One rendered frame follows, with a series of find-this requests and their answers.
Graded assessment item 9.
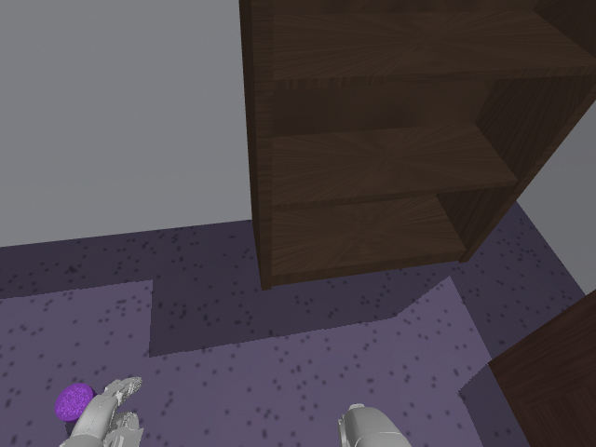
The left robot hand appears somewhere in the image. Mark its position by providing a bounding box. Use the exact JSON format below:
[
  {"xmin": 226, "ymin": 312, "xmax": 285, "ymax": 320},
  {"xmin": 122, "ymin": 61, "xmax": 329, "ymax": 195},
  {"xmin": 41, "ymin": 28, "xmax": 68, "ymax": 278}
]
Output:
[{"xmin": 70, "ymin": 377, "xmax": 143, "ymax": 447}]

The bookshelf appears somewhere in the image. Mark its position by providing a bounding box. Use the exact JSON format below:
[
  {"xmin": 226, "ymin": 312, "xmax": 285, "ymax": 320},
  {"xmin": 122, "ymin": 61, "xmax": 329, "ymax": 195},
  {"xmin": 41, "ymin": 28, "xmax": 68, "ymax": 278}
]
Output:
[{"xmin": 238, "ymin": 0, "xmax": 596, "ymax": 291}]

